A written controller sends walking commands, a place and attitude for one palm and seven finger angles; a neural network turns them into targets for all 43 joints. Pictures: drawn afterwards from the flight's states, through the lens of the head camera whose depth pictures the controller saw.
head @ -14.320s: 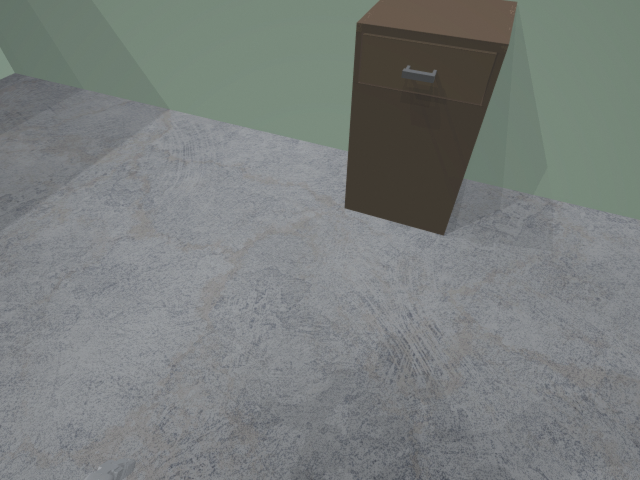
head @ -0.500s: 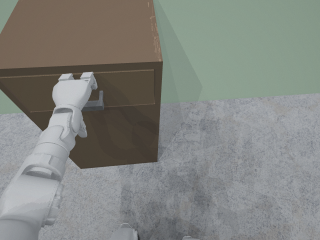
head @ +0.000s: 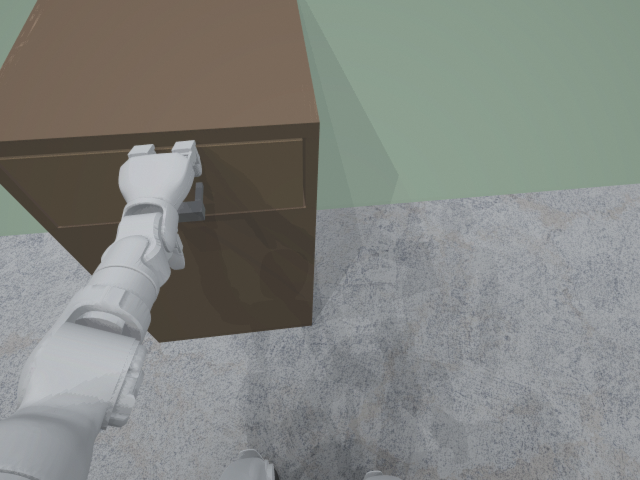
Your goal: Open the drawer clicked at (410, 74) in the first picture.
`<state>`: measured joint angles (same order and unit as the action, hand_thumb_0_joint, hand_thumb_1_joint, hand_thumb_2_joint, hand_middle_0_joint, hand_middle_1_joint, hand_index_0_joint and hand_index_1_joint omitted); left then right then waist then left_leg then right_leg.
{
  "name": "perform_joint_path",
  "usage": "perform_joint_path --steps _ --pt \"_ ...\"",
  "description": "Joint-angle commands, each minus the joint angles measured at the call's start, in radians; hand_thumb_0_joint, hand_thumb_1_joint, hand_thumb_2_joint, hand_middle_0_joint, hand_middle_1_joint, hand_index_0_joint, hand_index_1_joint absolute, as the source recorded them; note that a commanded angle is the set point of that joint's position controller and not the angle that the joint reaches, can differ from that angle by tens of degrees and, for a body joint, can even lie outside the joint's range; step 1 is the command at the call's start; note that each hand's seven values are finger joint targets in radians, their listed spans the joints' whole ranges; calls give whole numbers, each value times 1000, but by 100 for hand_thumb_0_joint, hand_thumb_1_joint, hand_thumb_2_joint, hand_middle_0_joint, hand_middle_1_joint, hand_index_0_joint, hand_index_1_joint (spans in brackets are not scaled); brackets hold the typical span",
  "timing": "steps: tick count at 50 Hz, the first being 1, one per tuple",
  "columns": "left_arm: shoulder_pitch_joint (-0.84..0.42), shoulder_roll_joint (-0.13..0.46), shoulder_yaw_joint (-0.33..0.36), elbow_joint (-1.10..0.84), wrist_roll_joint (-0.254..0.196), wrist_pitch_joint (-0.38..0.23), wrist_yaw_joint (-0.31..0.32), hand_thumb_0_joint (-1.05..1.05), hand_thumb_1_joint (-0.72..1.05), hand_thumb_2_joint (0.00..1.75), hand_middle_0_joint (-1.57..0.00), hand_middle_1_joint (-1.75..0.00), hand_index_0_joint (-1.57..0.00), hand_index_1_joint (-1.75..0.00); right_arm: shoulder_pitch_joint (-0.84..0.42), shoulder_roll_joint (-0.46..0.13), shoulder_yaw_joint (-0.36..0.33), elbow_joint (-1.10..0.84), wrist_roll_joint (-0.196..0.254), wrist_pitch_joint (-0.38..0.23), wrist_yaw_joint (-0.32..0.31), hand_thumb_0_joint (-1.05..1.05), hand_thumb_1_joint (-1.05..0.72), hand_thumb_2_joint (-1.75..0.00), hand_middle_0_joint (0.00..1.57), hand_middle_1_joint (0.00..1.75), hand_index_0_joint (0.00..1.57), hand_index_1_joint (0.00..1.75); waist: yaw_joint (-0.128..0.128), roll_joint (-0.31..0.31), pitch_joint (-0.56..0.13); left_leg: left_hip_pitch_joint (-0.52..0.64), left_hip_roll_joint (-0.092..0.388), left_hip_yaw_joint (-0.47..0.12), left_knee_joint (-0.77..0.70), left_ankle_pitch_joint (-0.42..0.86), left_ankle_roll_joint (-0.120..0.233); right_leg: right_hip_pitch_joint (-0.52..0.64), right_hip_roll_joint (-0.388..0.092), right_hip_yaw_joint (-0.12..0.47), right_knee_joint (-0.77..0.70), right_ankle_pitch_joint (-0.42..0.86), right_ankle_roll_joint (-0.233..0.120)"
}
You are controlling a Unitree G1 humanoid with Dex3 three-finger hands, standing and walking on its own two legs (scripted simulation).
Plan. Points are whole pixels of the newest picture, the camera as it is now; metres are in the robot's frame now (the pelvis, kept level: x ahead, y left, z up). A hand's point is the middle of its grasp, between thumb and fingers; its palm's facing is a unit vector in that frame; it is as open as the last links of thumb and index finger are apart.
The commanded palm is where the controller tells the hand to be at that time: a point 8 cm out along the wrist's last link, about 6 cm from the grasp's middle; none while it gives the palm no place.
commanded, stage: lower the fingers behind the handle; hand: left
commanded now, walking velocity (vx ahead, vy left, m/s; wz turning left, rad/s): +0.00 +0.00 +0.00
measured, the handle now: (170, 202) +0.53 +0.20 -0.02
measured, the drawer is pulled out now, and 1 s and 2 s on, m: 0.00 0.00 0.00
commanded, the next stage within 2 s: lift the fingers back up to retry in 1.44 s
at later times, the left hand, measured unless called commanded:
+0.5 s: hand (191, 211) +0.49 +0.16 +0.01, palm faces -0.04 -0.03 -1.00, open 13.7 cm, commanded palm +0.47 +0.17 +0.04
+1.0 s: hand (190, 220) +0.49 +0.17 -0.02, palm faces +0.03 -0.02 -1.00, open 13.6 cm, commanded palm +0.48 +0.17 +0.01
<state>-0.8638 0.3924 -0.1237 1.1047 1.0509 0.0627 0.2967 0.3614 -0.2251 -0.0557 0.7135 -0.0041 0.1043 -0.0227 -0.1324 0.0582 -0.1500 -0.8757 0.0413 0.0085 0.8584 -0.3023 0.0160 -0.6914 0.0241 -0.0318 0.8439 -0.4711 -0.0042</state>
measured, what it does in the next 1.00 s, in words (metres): stands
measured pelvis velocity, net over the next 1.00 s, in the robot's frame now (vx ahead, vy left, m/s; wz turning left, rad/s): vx -0.02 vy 0.00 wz -0.01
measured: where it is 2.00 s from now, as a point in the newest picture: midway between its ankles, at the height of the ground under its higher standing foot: outside the picture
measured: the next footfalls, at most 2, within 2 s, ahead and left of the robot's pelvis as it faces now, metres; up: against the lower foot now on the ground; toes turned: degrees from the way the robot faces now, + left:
none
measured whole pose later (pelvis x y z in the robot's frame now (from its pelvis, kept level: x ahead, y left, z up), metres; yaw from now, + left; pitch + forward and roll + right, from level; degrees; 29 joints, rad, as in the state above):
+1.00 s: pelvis -0.02 +0.00 -0.04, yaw -1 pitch +24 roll -4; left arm -0.95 0.37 -0.10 1.20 1.10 0.14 0.48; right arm 0.34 -0.22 -0.03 0.72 -0.02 0.10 -0.01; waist -0.17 0.06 -0.19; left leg -1.13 0.05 -0.02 1.06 -0.35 0.02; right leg -0.94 0.04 -0.05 1.05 -0.53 -0.01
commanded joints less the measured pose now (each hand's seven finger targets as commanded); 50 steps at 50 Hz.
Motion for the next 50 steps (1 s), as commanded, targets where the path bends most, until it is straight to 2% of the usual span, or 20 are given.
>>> perform_joint_path --steps 1,5,7,10,12,14,16,19,21,24,31,33,35,36,37,39,41,43,47,50 --pt "-419 164 58 -198 20 -50 60 0 -50 30 -30 -120 -30 -120 126 -161 -61 -59 -6 -19 -15 0 -90 -90 20 30 20 30 -24 7 -365 446 -32 -17 -28 208 31 -112 58 -7 -112 249 -28" --pt "-480 254 125 -244 44 -58 127 0 -50 30 -30 -120 -30 -120 133 -164 -60 -53 -9 -27 -18 0 -90 -90 20 30 20 30 -22 24 -417 404 -35 -12 1 208 37 -110 58 2 -88 257 -24" --pt "-460 256 140 -251 56 -43 163 0 -50 30 -30 -120 -30 -120 127 -161 -63 -52 -13 -30 -14 0 -90 -90 20 30 20 30 -9 62 -449 408 -36 -9 12 234 33 -113 60 -4 -76 270 -27" --pt "-453 266 155 -243 67 -4 195 0 -50 30 -30 -120 -30 -120 132 -162 -66 -44 -17 -31 -6 0 -90 -90 20 30 20 30 -5 72 -500 430 -32 -5 26 284 28 -104 65 -9 -60 311 -27" --pt "-438 281 156 -189 68 42 203 0 -50 30 -30 -120 -30 -120 130 -166 -62 -38 -14 -23 -6 0 -90 -90 20 30 20 30 -12 40 -459 385 -34 3 22 260 29 -86 64 -7 -71 313 -22" --pt "-457 250 129 -154 60 78 200 0 -50 30 -30 -120 -30 -120 130 -167 -58 -30 -14 -19 -5 0 -90 -90 20 30 20 30 -29 23 -443 367 -38 2 16 249 28 -79 63 -9 -78 318 -21" --pt "-439 251 123 -131 55 104 192 0 -50 30 -30 -120 -30 -120 132 -168 -57 -30 -9 -14 -4 0 -90 -90 20 30 20 30 -24 22 -439 367 -39 9 11 242 29 -67 63 -4 -86 326 -19" --pt "-433 275 131 -70 35 127 160 0 -50 30 -30 -120 -30 -120 128 -172 -44 -28 -6 -5 -11 0 -90 -90 20 30 20 30 -31 -32 -399 312 -43 16 1 205 35 -23 56 7 -100 337 -11" --pt "-391 268 117 -44 35 127 136 0 -50 30 -30 -120 -30 -120 122 -171 -40 -39 -2 0 -18 0 -90 -90 20 30 20 30 -27 -38 -378 285 -47 24 -1 179 38 -14 52 14 -105 337 -8" --pt "-398 254 99 -27 35 103 108 0 -50 30 -30 -120 -30 -120 116 -167 -34 -46 1 -2 -25 0 -90 -90 20 30 20 30 -41 -45 -318 250 -46 21 1 142 39 -43 48 16 -107 300 -8" --pt "-326 220 84 -12 45 27 97 0 -50 30 -30 -120 -30 -120 122 -165 -35 -68 -2 -18 -27 0 -90 -90 20 30 20 30 -40 -54 -297 201 -42 15 46 102 41 -131 48 13 -69 234 -11" --pt "-368 219 78 -31 50 15 105 0 -50 30 -30 -120 -30 -120 126 -164 -36 -68 -3 -24 -25 0 -90 -90 20 30 20 30 -50 -42 -307 187 -40 10 64 90 42 -160 48 13 -52 214 -12" --pt "-437 205 67 -100 48 -19 110 0 -50 30 -30 -120 -30 -120 127 -165 -44 -65 -9 -34 -25 0 -90 -90 20 30 20 30 -66 -22 -363 221 -33 -2 84 93 42 -201 48 11 -30 198 -12" --pt "-446 211 73 -112 50 -30 120 0 -50 30 -30 -120 -30 -120 134 -165 -48 -58 -13 -37 -24 0 -90 -90 20 30 20 30 -62 15 -394 235 -33 -5 94 102 39 -216 49 9 -17 194 -16" --pt "-452 215 76 -105 63 -25 136 0 -50 30 -30 -120 -30 -120 137 -167 -50 -47 -15 -36 -22 0 -90 -90 20 30 20 30 -67 21 -422 253 -29 -10 107 122 39 -237 51 6 -4 203 -16" --pt "-440 187 66 -59 66 6 152 0 -50 30 -30 -120 -30 -120 143 -165 -49 -40 -17 -33 -13 0 -90 -90 20 30 20 30 -67 23 -399 241 -31 -17 112 121 35 -265 55 -8 6 185 -21" --pt "-431 220 89 -35 71 35 171 0 -50 30 -30 -120 -30 -120 146 -171 -49 -36 -18 -27 -11 0 -90 -90 20 30 20 30 -63 18 -392 227 -28 -17 119 120 33 -276 57 -10 11 183 -20" --pt "-449 199 70 -12 68 73 179 0 -50 30 -30 -120 -30 -120 145 -171 -45 -36 -19 -20 -7 0 -90 -90 20 30 20 30 -72 6 -398 216 -32 -16 119 108 34 -271 58 -11 8 177 -18" --pt "-475 223 67 34 64 134 167 0 -50 30 -30 -120 -30 -120 139 -179 -33 -34 -16 -6 -6 0 -90 -90 20 30 20 30 -78 16 -374 199 -31 -17 112 86 31 -284 58 -15 14 160 -18" --pt "-477 193 38 51 64 150 143 0 -50 30 -30 -120 -30 -120 137 -176 -28 -42 -14 -3 -8 0 -90 -90 20 30 20 30 -83 20 -363 196 -33 -18 109 62 31 -300 59 -17 15 137 -18"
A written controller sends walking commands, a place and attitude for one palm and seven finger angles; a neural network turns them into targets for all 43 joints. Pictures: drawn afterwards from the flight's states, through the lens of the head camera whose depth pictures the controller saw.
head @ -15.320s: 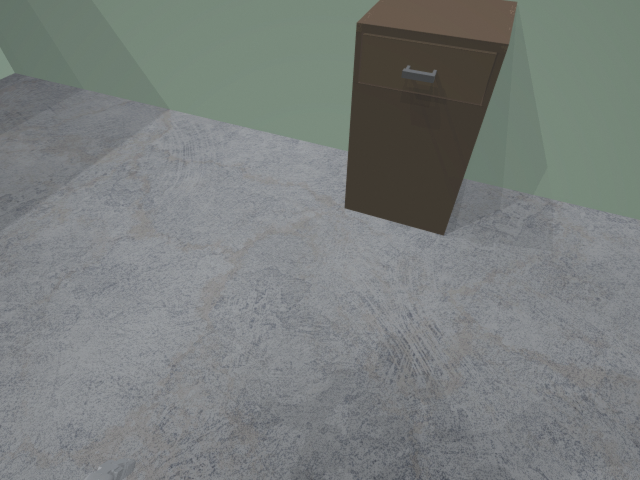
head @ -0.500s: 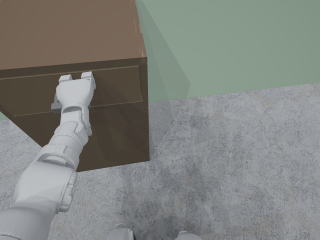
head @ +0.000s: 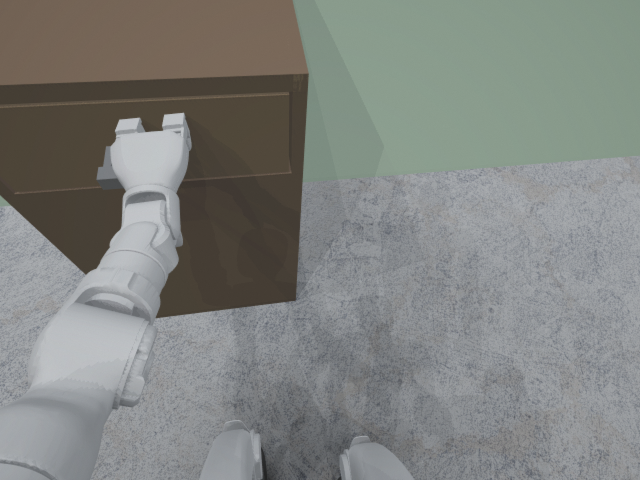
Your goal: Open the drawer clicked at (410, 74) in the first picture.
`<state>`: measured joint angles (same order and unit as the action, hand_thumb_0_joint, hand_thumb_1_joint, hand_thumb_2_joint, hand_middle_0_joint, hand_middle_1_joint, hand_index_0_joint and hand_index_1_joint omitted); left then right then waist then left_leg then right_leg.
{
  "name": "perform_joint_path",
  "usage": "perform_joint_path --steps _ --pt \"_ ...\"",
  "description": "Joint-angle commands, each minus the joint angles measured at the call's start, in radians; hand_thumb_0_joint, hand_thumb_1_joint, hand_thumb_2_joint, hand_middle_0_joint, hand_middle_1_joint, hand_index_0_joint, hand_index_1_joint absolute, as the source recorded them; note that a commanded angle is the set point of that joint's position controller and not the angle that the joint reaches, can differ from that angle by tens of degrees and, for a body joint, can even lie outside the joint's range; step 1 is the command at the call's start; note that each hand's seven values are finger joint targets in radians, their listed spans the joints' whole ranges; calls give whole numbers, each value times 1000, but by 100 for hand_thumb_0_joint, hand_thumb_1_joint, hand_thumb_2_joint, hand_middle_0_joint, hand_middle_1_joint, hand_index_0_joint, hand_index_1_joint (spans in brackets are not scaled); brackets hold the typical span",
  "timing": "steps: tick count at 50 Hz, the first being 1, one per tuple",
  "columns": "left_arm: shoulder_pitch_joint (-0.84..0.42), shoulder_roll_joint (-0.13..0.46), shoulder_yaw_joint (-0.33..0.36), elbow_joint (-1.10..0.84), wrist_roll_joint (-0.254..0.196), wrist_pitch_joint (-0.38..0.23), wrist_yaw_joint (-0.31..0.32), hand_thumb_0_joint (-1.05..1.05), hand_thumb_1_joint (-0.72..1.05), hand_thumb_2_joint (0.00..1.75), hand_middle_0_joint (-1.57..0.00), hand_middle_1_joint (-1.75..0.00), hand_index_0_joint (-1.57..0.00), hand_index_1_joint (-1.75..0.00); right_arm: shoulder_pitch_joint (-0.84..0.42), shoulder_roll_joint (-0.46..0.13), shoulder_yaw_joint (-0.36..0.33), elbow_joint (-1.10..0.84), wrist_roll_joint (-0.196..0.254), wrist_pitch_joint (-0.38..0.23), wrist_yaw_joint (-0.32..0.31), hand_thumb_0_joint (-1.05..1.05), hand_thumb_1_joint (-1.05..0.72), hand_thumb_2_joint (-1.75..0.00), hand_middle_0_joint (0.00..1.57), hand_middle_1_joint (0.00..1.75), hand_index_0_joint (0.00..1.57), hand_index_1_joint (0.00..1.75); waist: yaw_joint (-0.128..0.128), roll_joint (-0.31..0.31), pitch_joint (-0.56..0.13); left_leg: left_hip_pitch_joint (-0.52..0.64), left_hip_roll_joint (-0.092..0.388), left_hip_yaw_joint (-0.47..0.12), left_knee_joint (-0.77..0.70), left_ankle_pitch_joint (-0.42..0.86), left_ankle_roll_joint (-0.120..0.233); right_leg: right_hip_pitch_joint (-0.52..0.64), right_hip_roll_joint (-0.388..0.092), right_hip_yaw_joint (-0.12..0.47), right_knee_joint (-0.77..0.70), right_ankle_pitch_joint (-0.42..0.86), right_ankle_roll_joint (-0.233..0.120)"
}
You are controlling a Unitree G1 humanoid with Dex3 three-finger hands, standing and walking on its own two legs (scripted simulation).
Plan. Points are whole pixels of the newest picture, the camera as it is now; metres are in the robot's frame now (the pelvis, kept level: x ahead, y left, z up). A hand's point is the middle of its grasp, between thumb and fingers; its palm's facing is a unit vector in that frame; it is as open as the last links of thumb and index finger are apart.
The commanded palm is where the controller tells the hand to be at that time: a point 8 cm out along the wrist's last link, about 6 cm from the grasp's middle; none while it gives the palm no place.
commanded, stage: lower the fingers behind the handle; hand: left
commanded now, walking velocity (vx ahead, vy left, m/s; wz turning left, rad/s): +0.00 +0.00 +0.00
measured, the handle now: (142, 163) +0.55 +0.21 +0.01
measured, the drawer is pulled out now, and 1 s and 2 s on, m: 0.00 0.00 0.00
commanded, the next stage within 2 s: lift the fingers back up to retry in 0.44 s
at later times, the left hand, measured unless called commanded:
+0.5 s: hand (163, 184) +0.51 +0.17 +0.02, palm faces +0.03 -0.03 -1.00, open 13.7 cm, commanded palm +0.49 +0.17 +0.04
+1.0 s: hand (144, 171) +0.51 +0.19 +0.05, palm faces -0.03 -0.07 -1.00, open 13.6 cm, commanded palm +0.49 +0.18 +0.11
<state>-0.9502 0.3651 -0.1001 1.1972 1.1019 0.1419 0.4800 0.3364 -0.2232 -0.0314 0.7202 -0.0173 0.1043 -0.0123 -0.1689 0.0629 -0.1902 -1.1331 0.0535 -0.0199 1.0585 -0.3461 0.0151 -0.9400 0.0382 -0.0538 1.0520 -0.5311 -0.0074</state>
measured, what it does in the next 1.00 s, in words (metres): stands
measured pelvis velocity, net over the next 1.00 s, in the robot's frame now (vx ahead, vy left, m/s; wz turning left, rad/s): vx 0.01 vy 0.01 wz -0.02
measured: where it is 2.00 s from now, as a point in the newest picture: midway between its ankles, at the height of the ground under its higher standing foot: outside the picture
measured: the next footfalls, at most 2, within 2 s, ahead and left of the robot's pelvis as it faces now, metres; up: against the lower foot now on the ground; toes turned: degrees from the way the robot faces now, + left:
none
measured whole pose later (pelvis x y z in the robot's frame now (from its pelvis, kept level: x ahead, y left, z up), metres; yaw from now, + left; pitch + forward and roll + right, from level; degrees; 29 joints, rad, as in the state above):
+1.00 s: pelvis +0.01 +0.01 +0.03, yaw -1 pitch +21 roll -3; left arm -0.85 0.40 -0.07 1.07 1.05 0.10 0.35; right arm 0.39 -0.22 -0.04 0.73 -0.01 0.08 -0.04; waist -0.15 0.07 -0.16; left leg -0.97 0.06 0.01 0.93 -0.32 0.03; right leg -0.79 0.04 -0.02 0.90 -0.47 0.01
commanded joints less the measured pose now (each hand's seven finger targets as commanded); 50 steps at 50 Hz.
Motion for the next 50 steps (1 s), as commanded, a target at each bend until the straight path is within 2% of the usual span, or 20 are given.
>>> perform_joint_path --steps 1,4,8,11,15,16,18,21,24,27,29,31,32,35,36,39,42,44,47,50 --pt "-384 228 21 -32 10 72 -47 0 -50 30 -30 -120 -30 -120 161 -180 -50 -51 -1 -2 -19 0 -90 -90 20 30 20 30 -48 0 -311 440 -44 9 -90 89 34 -52 45 3 -192 186 -14" --pt "-406 226 11 -25 3 63 -73 0 -50 30 -30 -120 -30 -120 148 -176 -42 -59 0 -6 -26 0 -90 -90 20 30 20 30 -56 -4 -273 395 -45 8 -92 28 35 -68 41 5 -188 143 -14" --pt "-385 246 22 -44 5 31 -89 0 -50 30 -30 -120 -30 -120 148 -178 -40 -77 1 -18 -33 0 -90 -90 20 30 20 30 -47 -9 -303 383 -43 7 -80 -8 39 -78 40 6 -175 110 -13" --pt "-373 277 45 -37 2 11 -95 0 -50 30 -30 -120 -30 -120 151 -181 -37 -83 3 -28 -36 0 -90 -90 20 30 20 30 -41 -23 -290 358 -42 -1 -80 -46 38 -92 40 3 -164 75 -13" --pt "-402 277 41 -61 0 -4 -86 0 -50 30 -30 -120 -30 -120 153 -183 -39 -86 4 -40 -37 0 -90 -90 20 30 20 30 -47 -4 -310 360 -39 -6 -73 -68 38 -124 38 3 -152 56 -13" --pt "-397 299 59 -55 5 -2 -79 0 -50 30 -30 -120 -30 -120 156 -186 -39 -82 3 -40 -38 0 -90 -90 20 30 20 30 -41 -5 -308 359 -37 -11 -73 -67 36 -129 39 0 -146 56 -14" --pt "-422 278 39 -60 1 4 -72 0 -50 30 -30 -120 -30 -120 157 -186 -38 -81 3 -44 -36 0 -90 -90 20 30 20 30 -51 -4 -306 356 -37 -15 -75 -84 36 -141 38 -2 -145 45 -13" --pt "-421 293 54 -60 3 18 -62 0 -50 30 -30 -120 -30 -120 160 -190 -41 -78 3 -43 -33 0 -90 -90 20 30 20 30 -37 21 -331 386 -34 -24 -83 -86 29 -156 39 -8 -135 42 -18" --pt "-460 241 20 -74 3 37 -57 0 -50 30 -30 -120 -30 -120 164 -188 -44 -70 0 -44 -29 0 -90 -90 20 30 20 30 -47 41 -342 426 -29 -40 -92 -75 24 -181 38 -16 -126 52 -21" --pt "-443 256 32 -56 3 59 -53 0 -50 30 -30 -120 -30 -120 163 -193 -42 -68 0 -40 -30 0 -90 -90 20 30 20 30 -44 33 -333 434 -27 -42 -98 -75 23 -184 38 -18 -132 53 -20" --pt "-494 248 26 -116 -8 63 -57 0 -50 30 -30 -120 -30 -120 160 -189 -46 -70 0 -40 -30 0 -90 -90 20 30 20 30 -44 48 -378 474 -26 -43 -107 -63 23 -158 38 -15 -144 61 -19" --pt "-509 293 50 -152 -9 68 -58 0 -50 30 -30 -120 -30 -120 169 -191 -45 -74 5 -38 -34 0 -90 -90 20 30 20 30 -29 62 -425 513 -27 -42 -123 -48 23 -117 41 -13 -158 71 -19" --pt "-515 297 50 -156 -13 72 -61 0 -50 30 -30 -120 -30 -120 166 -189 -45 -72 6 -37 -38 0 -90 -90 20 30 20 30 -35 59 -411 522 -27 -36 -129 -40 25 -105 41 -11 -173 79 -18" --pt "-520 310 62 -217 -22 58 -69 0 -50 30 -30 -120 -30 -120 172 -183 -46 -74 10 -37 -46 0 -90 -90 20 30 20 30 -19 62 -450 581 -26 -37 -154 9 25 -52 43 -11 -197 106 -18" --pt "-511 301 60 -231 -28 52 -71 0 -50 30 -30 -120 -30 -120 169 -180 -47 -74 9 -39 -48 0 -90 -90 20 30 20 30 -19 82 -451 605 -25 -33 -158 29 25 -46 45 -10 -209 118 -19" --pt "-503 321 86 -275 -40 22 -77 0 -50 30 -30 -120 -30 -120 174 -174 -48 -67 10 -40 -54 0 -90 -90 20 30 20 30 -11 51 -450 637 -23 -29 -175 89 27 13 47 -8 -237 158 -18" --pt "-461 295 75 -325 -33 -14 -74 0 -50 30 -30 -120 -30 -120 176 -169 -55 -63 8 -43 -55 0 -90 -90 20 30 20 30 5 80 -447 679 -24 -17 -186 163 26 44 50 -7 -260 206 -20" --pt "-440 292 81 -341 -34 -31 -74 0 -50 30 -30 -120 -30 -120 176 -169 -60 -56 7 -41 -54 0 -90 -90 20 30 20 30 7 61 -438 705 -22 -19 -194 212 25 69 50 -8 -271 237 -22" --pt "-396 263 66 -344 -40 -40 -74 0 -50 30 -30 -120 -30 -120 177 -168 -68 -49 8 -37 -50 0 -90 -90 20 30 20 30 9 51 -407 717 -26 -4 -209 243 27 105 53 -3 -303 274 -19" --pt "-379 264 68 -363 -49 -46 -84 0 -50 30 -30 -120 -30 -120 178 -169 -73 -42 12 -30 -45 0 -90 -90 20 30 20 30 15 49 -396 748 -28 5 -224 303 27 150 53 -2 -321 334 -19"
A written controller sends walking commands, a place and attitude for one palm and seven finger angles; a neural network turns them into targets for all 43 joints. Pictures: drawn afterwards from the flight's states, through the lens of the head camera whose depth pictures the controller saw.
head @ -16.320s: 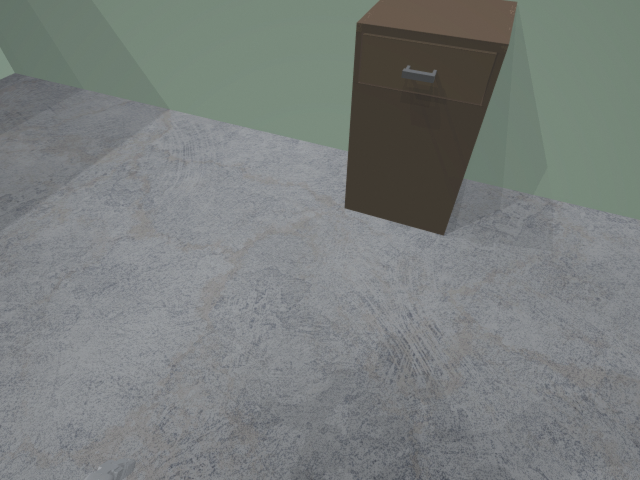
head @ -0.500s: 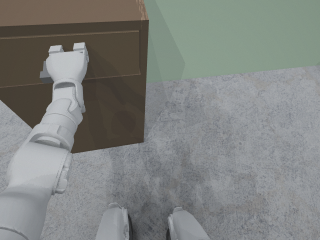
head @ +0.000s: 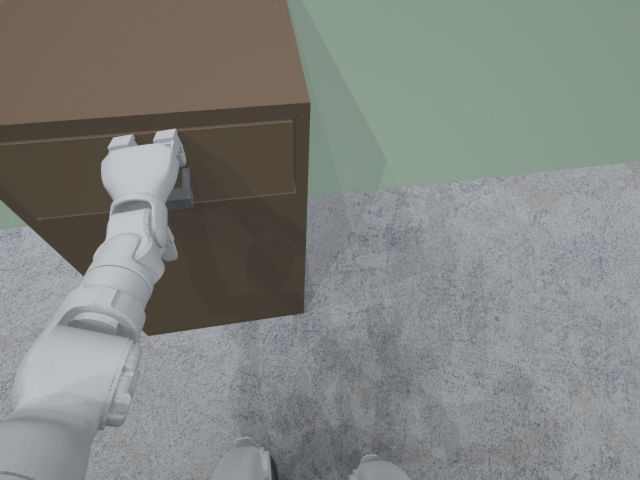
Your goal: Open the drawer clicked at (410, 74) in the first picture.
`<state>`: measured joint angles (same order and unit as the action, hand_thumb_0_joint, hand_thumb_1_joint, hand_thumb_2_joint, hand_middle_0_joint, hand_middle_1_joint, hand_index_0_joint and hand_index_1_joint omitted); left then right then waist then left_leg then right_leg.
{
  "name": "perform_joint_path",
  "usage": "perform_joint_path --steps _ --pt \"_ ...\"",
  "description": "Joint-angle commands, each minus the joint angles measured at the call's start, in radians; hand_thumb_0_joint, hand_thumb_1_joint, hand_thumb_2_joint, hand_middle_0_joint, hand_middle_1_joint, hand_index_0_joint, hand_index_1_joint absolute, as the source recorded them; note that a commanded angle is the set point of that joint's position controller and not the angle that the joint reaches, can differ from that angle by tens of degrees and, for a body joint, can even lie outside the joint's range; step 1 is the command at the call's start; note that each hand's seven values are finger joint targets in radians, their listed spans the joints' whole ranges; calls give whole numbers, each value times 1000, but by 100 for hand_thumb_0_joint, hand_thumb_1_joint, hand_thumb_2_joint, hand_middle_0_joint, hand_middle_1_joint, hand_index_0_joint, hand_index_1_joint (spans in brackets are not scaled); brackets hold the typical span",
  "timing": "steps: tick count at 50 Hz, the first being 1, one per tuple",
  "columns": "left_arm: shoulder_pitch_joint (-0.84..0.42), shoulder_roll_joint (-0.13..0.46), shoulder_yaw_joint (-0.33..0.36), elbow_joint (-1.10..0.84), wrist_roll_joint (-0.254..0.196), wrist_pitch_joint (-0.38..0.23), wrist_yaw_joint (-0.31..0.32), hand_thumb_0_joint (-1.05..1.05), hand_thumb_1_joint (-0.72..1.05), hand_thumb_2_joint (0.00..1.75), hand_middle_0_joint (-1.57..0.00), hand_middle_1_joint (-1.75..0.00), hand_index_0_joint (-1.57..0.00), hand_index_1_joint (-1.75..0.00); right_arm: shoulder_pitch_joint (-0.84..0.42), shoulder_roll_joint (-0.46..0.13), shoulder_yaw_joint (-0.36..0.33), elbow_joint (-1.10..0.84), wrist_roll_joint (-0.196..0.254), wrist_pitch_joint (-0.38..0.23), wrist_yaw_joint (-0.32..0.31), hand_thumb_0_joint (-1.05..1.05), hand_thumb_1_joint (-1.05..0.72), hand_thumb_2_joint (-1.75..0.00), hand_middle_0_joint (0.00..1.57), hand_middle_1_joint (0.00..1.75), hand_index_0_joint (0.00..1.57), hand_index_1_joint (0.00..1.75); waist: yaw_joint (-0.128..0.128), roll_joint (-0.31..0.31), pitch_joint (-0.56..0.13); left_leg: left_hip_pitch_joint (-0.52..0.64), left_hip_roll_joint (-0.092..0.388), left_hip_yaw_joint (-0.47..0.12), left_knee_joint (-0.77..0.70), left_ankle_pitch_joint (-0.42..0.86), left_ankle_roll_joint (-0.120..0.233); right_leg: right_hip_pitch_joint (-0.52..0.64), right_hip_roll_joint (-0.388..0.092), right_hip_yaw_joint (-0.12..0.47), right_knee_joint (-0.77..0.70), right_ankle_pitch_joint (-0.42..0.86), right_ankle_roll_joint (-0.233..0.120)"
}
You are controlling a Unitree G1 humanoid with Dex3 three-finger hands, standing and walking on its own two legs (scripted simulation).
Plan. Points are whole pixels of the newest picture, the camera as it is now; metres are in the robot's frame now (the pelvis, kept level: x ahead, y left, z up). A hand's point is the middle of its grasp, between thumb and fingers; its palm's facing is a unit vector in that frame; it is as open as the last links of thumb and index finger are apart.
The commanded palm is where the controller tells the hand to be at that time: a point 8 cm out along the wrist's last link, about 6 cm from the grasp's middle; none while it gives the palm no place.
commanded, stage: lift the fingers back up to retry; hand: left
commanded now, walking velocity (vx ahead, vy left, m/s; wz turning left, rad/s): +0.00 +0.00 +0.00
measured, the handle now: (156, 189) +0.53 +0.21 -0.01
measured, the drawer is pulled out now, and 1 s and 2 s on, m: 0.00 0.00 0.00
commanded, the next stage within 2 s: re-aim the fingers above the handle in 0.32 s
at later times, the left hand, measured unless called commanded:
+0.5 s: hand (156, 193) +0.49 +0.19 +0.04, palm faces -0.06 -0.08 -1.00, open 13.8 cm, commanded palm +0.48 +0.19 +0.10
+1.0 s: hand (149, 188) +0.49 +0.19 +0.05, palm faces -0.04 -0.06 -1.00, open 13.8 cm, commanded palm +0.47 +0.18 +0.10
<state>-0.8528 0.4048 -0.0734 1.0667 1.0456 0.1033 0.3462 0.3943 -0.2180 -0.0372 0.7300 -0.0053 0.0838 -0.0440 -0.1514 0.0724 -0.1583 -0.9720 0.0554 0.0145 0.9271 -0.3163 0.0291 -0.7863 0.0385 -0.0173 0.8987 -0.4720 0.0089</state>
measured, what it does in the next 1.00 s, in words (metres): stands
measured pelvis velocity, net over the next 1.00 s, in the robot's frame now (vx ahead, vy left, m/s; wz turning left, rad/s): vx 0.02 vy -0.01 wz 0.02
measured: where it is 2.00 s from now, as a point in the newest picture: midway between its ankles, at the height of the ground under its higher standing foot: outside the picture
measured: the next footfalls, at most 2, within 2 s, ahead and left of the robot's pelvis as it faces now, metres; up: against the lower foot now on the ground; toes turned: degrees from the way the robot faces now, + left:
none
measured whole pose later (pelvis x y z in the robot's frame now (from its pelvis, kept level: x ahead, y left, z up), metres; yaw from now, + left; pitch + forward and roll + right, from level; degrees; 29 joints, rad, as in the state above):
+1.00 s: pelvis +0.02 -0.01 +0.02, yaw +1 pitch +17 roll -2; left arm -0.76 0.40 -0.07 1.00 1.04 0.06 0.31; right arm 0.37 -0.24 -0.07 0.72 0.00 0.13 -0.02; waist -0.12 0.07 -0.16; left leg -0.81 0.05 0.02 0.83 -0.32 0.01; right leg -0.63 0.03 -0.02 0.80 -0.47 -0.01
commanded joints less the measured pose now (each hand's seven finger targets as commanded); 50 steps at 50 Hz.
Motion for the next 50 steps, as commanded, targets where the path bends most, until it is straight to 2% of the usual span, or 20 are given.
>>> perform_joint_path --steps 1,5,11,15,16,20,22,23,27,28,30,31,35,37,38,40,43,45,46,50 --pt "-462 212 34 -241 4 -8 43 0 -50 30 -30 -120 -30 -120 120 -174 -70 -51 -2 -7 -10 0 -90 -90 20 30 20 30 3 45 -432 600 -32 -28 -95 294 11 12 54 -39 -171 296 -37" --pt "-445 186 18 -299 -9 -26 21 0 -50 30 -30 -120 -30 -120 104 -170 -78 -54 2 3 -3 0 -90 -90 20 30 20 30 6 51 -436 654 -38 -16 -109 356 13 63 53 -35 -195 372 -35" --pt "-374 148 -10 -237 -7 -21 -8 0 -50 30 -30 -120 -30 -120 85 -173 -77 -62 6 19 1 0 -90 -90 20 30 20 30 4 -4 -318 596 -49 -5 -127 338 18 85 48 -29 -211 401 -36" --pt "-352 169 14 -285 -3 -53 -20 0 -50 30 -30 -120 -30 -120 75 -169 -83 -82 4 27 3 0 -90 -90 20 30 20 30 24 1 -404 625 -58 7 -114 398 20 143 42 -15 -196 483 -33" --pt "-339 135 -9 -267 -7 -51 -21 0 -50 30 -30 -120 -30 -120 70 -168 -83 -82 3 29 5 0 -90 -90 20 30 20 30 13 -6 -365 610 -60 9 -111 384 23 133 42 -16 -203 481 -33" --pt "-340 195 41 -295 6 -75 -10 0 -50 30 -30 -120 -30 -120 65 -169 -83 -88 4 35 4 0 -90 -90 20 30 20 30 24 -25 -398 591 -63 11 -103 393 24 162 37 -8 -190 518 -29" --pt "-349 192 38 -294 7 -77 2 0 -50 30 -30 -120 -30 -120 60 -168 -83 -90 4 37 2 0 -90 -90 20 30 20 30 17 -36 -389 574 -66 11 -99 380 25 157 36 -7 -190 514 -27" --pt "-360 196 39 -279 7 -73 8 0 -50 30 -30 -120 -30 -120 59 -168 -83 -88 4 36 1 0 -90 -90 20 30 20 30 8 -35 -352 556 -65 14 -97 362 26 147 34 -7 -193 507 -27" --pt "-401 267 85 -298 22 -69 33 0 -50 30 -30 -120 -30 -120 61 -170 -81 -86 4 34 -3 0 -90 -90 20 30 20 30 17 -11 -424 561 -66 14 -86 373 24 159 32 2 -177 519 -25" --pt "-385 238 68 -286 18 -63 33 0 -50 30 -30 -120 -30 -120 64 -167 -83 -88 1 33 -1 0 -90 -90 20 30 20 30 18 1 -423 564 -69 17 -87 378 24 167 34 -1 -178 523 -27" --pt "-386 256 84 -299 20 -67 30 0 -50 30 -30 -120 -30 -120 66 -167 -84 -84 4 33 1 0 -90 -90 20 30 20 30 24 14 -462 589 -65 17 -84 405 21 169 35 0 -172 542 -25" --pt "-366 252 85 -284 14 -60 31 0 -50 30 -30 -120 -30 -120 67 -169 -85 -84 -1 35 2 0 -90 -90 20 30 20 30 24 1 -438 575 -66 19 -83 405 23 180 36 -1 -174 556 -27" --pt "-387 255 81 -294 7 -57 26 0 -50 30 -30 -120 -30 -120 67 -169 -81 -81 7 36 3 0 -90 -90 20 30 20 30 19 -31 -431 559 -67 20 -97 383 25 194 35 1 -186 553 -21" --pt "-371 268 96 -301 9 -56 25 0 -50 30 -30 -120 -30 -120 64 -171 -84 -83 5 38 2 0 -90 -90 20 30 20 30 30 -20 -439 573 -66 16 -103 394 23 195 38 -2 -184 546 -25" --pt "-342 223 65 -286 0 -53 20 0 -50 30 -30 -120 -30 -120 63 -168 -84 -85 3 37 4 0 -90 -90 20 30 20 30 27 -12 -415 571 -68 22 -107 384 24 197 39 -5 -193 541 -27" --pt "-362 249 81 -299 12 -63 18 0 -50 30 -30 -120 -30 -120 62 -169 -84 -84 7 34 3 0 -90 -90 20 30 20 30 30 -3 -420 579 -64 19 -113 373 23 179 39 -2 -194 509 -25" --pt "-335 218 56 -252 14 -53 14 0 -50 30 -30 -120 -30 -120 66 -171 -86 -79 6 33 5 0 -90 -90 20 30 20 30 23 -28 -360 556 -62 16 -121 335 23 158 41 -9 -202 461 -29" --pt "-333 237 69 -257 16 -54 9 0 -50 30 -30 -120 -30 -120 66 -172 -83 -84 9 34 7 0 -90 -90 20 30 20 30 36 -7 -375 568 -60 16 -130 340 20 157 43 -8 -201 450 -30" --pt "-311 187 36 -245 11 -48 4 0 -50 30 -30 -120 -30 -120 64 -170 -86 -87 6 33 9 0 -90 -90 20 30 20 30 29 -3 -360 578 -60 17 -130 338 20 148 44 -13 -203 439 -34" --pt "-344 167 16 -249 10 -55 -3 0 -50 30 -30 -120 -30 -120 68 -171 -87 -87 9 30 10 0 -90 -90 20 30 20 30 18 -27 -353 586 -55 6 -137 304 20 110 46 -14 -210 376 -32"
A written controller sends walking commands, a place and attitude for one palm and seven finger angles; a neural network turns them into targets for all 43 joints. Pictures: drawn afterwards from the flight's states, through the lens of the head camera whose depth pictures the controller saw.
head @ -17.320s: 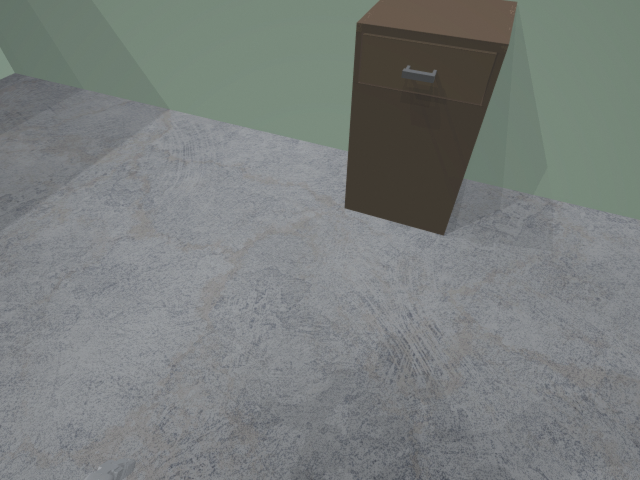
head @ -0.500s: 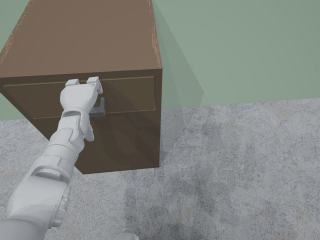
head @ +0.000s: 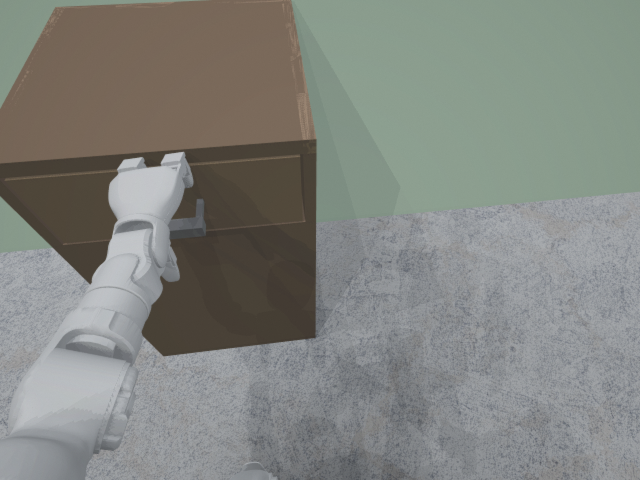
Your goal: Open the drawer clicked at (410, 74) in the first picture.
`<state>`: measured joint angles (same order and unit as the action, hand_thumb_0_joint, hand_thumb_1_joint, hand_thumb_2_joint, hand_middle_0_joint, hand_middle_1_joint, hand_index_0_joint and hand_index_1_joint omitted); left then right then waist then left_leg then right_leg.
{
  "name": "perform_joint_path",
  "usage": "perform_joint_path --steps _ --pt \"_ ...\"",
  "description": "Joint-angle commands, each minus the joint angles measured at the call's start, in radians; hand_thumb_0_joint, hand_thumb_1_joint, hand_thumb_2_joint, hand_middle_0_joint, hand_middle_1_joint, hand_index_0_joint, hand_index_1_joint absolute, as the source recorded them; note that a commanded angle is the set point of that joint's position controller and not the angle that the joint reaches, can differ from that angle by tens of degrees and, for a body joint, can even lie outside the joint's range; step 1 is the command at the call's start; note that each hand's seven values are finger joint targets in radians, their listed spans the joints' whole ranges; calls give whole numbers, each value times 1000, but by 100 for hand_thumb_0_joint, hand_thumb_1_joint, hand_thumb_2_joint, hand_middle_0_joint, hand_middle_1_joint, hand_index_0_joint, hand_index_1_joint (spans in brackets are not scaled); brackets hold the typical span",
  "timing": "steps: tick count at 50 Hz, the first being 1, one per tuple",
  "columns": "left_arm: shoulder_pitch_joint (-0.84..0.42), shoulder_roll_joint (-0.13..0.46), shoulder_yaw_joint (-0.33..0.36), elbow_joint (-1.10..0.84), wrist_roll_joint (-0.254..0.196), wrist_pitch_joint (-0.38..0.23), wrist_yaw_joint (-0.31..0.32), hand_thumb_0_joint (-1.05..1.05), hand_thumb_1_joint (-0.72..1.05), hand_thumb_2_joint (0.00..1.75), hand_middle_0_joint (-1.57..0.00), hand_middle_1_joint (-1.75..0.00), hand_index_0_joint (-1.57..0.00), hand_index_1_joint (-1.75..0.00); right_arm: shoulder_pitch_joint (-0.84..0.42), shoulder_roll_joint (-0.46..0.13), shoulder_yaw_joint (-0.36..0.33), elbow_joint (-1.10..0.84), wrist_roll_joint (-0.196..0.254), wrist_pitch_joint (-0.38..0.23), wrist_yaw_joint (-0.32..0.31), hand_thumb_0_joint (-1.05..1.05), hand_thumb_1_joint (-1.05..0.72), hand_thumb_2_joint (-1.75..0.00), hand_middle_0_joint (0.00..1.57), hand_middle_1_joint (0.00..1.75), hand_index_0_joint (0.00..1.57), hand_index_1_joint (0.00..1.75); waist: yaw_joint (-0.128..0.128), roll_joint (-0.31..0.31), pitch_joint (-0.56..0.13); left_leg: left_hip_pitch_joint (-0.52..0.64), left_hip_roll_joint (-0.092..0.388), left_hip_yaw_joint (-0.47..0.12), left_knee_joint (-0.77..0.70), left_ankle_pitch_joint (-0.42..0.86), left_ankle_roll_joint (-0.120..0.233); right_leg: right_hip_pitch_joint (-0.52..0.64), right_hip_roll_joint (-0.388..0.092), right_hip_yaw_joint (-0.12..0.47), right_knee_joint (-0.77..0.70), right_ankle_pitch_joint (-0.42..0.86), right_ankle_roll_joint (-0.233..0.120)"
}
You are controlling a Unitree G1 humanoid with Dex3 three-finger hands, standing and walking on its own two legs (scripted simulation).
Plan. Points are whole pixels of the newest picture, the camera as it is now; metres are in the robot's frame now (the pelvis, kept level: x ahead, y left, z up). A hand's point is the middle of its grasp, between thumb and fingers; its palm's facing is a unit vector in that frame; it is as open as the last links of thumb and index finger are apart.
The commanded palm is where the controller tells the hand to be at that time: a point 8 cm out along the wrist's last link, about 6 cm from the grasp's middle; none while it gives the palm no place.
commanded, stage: re-aim the fingers above the handle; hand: left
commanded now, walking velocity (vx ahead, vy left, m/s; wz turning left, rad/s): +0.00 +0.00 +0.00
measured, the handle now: (171, 218) +0.51 +0.21 -0.03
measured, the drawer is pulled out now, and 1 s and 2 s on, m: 0.00 0.00 0.00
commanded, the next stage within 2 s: lower the fingers behind the handle in 1.44 s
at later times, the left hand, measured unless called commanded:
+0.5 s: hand (162, 222) +0.46 +0.20 +0.03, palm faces -0.07 -0.05 -1.00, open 13.8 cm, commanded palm +0.45 +0.19 +0.08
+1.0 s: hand (161, 218) +0.47 +0.20 +0.03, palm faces -0.06 -0.04 -1.00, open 13.7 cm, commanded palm +0.45 +0.19 +0.08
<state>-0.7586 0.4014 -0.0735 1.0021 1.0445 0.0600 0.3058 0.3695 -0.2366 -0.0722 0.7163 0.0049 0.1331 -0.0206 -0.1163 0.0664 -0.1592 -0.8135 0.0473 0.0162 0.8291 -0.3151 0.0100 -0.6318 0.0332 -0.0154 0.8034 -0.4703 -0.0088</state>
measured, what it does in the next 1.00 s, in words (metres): stands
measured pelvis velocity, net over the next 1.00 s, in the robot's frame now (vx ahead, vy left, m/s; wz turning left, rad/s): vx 0.00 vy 0.00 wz -0.01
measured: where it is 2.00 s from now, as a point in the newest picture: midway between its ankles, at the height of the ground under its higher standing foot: outside the picture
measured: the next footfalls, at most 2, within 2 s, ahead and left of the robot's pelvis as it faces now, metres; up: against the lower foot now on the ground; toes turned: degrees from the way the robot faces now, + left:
none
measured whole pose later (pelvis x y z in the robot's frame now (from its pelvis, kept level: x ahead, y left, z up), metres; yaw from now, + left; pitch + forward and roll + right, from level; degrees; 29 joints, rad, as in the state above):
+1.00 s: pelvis +0.00 +0.00 +0.00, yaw +0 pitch +17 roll -2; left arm -0.79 0.40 -0.07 1.05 1.04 0.14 0.30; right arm 0.36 -0.23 -0.05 0.71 0.01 0.12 -0.03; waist -0.12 0.07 -0.16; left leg -0.81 0.05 0.02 0.81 -0.30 0.01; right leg -0.64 0.04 -0.01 0.80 -0.46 -0.01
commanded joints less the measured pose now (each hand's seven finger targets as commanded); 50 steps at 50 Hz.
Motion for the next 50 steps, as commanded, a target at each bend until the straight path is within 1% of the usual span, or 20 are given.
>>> perform_joint_path --steps 1,4,7,11,15,18,22,24,27,29,31,34,35,36,37,39,42,43,45,50 --pt "-457 133 -11 -195 3 -14 37 0 -50 30 -30 -120 -30 -120 94 -151 -54 -70 -4 -23 -11 0 -90 -90 20 30 20 30 -24 0 -336 433 -46 4 -40 295 39 -56 51 -19 -116 363 -18" --pt "-462 200 53 -225 3 -29 48 0 -50 30 -30 -120 -30 -120 92 -154 -55 -72 -8 -27 -13 0 -90 -90 20 30 20 30 -6 8 -369 450 -44 -3 -37 304 38 -48 52 -19 -110 349 -22" --pt "-485 201 53 -228 23 -35 75 0 -50 30 -30 -120 -30 -120 89 -150 -53 -69 -6 -32 -15 0 -90 -90 20 30 20 30 -12 5 -360 441 -42 -9 -37 282 37 -81 52 -23 -104 318 -20" --pt "-505 186 43 -190 36 -2 109 0 -50 30 -30 -120 -30 -120 87 -149 -51 -67 -7 -39 -11 0 -90 -90 20 30 20 30 -18 11 -348 436 -40 -12 -39 263 35 -109 56 -30 -100 282 -23" --pt "-525 246 67 -135 39 46 108 0 -50 30 -30 -120 -30 -120 89 -154 -40 -68 -3 -38 -16 0 -90 -90 20 30 20 30 -13 -4 -375 400 -44 -5 -43 239 35 -70 51 -21 -100 287 -16" --pt "-509 199 24 -94 20 68 76 0 -50 30 -30 -120 -30 -120 91 -154 -38 -68 -3 -41 -16 0 -90 -90 20 30 20 30 -27 -29 -354 391 -47 6 -42 228 41 -52 50 -17 -119 304 -11" --pt "-518 160 -10 -150 1 31 20 0 -50 30 -30 -120 -30 -120 99 -153 -43 -69 -6 -45 -21 0 -90 -90 20 30 20 30 -31 -7 -387 438 -44 1 -36 266 40 -52 49 -13 -116 341 -11" --pt "-519 105 -42 -204 -16 -4 -1 0 -50 30 -30 -120 -30 -120 98 -146 -47 -71 -10 -51 -21 0 -90 -90 20 30 20 30 -37 11 -385 475 -42 -6 -34 290 39 -65 50 -18 -119 343 -15" --pt "-495 130 -17 -210 -6 -41 6 0 -50 30 -30 -120 -30 -120 102 -146 -49 -62 -9 -51 -26 0 -90 -90 20 30 20 30 -30 0 -353 454 -41 -12 -30 276 40 -93 53 -18 -114 319 -16" --pt "-499 220 60 -214 5 -52 34 0 -50 30 -30 -120 -30 -120 102 -153 -45 -59 -10 -49 -28 0 -90 -90 20 30 20 30 -11 -3 -344 414 -44 -13 -27 278 39 -75 51 -16 -101 326 -21" --pt "-507 233 75 -193 31 -44 75 0 -50 30 -30 -120 -30 -120 104 -149 -45 -57 -8 -49 -27 0 -90 -90 20 30 20 30 -14 9 -327 397 -42 -16 -25 270 38 -111 54 -24 -89 303 -24" --pt "-505 283 124 -179 51 -7 126 0 -50 30 -30 -120 -30 -120 98 -148 -43 -63 -10 -49 -18 0 -90 -90 20 30 20 30 13 30 -383 383 -47 -7 -20 297 34 -73 54 -25 -76 326 -27" --pt "-495 292 122 -155 61 14 134 0 -50 30 -30 -120 -30 -120 101 -150 -41 -64 -7 -45 -18 0 -90 -90 20 30 20 30 10 28 -398 384 -44 -7 -20 302 31 -77 55 -26 -69 330 -24" --pt "-509 267 103 -150 56 34 138 0 -50 30 -30 -120 -30 -120 99 -150 -43 -65 -9 -44 -16 0 -90 -90 20 30 20 30 -1 21 -399 391 -42 -3 -17 304 32 -79 55 -29 -72 335 -21" --pt "-493 261 99 -140 52 52 136 0 -50 30 -30 -120 -30 -120 102 -149 -43 -67 -8 -44 -12 0 -90 -90 20 30 20 30 9 14 -423 393 -45 3 -19 312 32 -53 55 -27 -76 352 -19" --pt "-491 318 144 -145 46 74 128 0 -50 30 -30 -120 -30 -120 98 -154 -43 -67 -9 -36 -13 0 -90 -90 20 30 20 30 18 -5 -467 392 -46 13 -14 343 34 9 52 -18 -77 417 -17" --pt "-501 270 89 -120 40 107 111 0 -50 30 -30 -120 -30 -120 91 -151 -37 -69 -2 -26 -17 0 -90 -90 20 30 20 30 -2 -15 -414 372 -50 22 -30 306 38 12 49 -13 -101 414 -8" --pt "-485 285 100 -104 37 111 102 0 -50 30 -30 -120 -30 -120 87 -153 -37 -70 0 -25 -19 0 -90 -90 20 30 20 30 0 -39 -389 358 -49 25 -37 283 39 22 47 -11 -109 402 -6" --pt "-469 255 74 -122 19 96 71 0 -50 30 -30 -120 -30 -120 84 -151 -35 -78 1 -27 -23 0 -90 -90 20 30 20 30 0 -42 -404 376 -53 26 -42 292 42 47 46 -4 -116 431 -5" --pt "-430 109 -43 -157 -6 22 -11 0 -50 30 -30 -120 -30 -120 82 -147 -43 -80 1 -38 -28 0 -90 -90 20 30 20 30 -32 -60 -328 410 -52 17 -48 276 46 -2 45 -2 -139 415 -3"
